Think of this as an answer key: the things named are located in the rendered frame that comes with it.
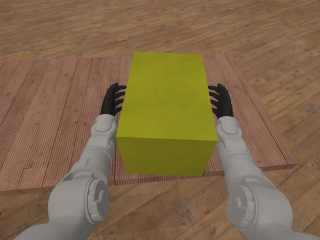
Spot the robot right upper arm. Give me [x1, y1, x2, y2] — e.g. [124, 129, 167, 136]
[226, 183, 320, 240]

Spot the right robot forearm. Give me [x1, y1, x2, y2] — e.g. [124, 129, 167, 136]
[215, 116, 293, 220]

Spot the right robot hand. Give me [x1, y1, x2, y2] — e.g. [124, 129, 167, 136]
[208, 83, 234, 120]

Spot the robot left upper arm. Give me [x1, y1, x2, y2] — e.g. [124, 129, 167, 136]
[13, 177, 111, 240]

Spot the left robot forearm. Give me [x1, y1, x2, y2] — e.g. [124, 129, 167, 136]
[47, 114, 117, 219]

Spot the table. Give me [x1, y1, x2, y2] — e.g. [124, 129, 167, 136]
[0, 52, 298, 197]

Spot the left robot hand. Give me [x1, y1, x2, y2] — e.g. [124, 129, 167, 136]
[100, 82, 127, 117]

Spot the carton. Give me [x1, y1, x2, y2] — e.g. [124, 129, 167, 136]
[115, 52, 218, 177]

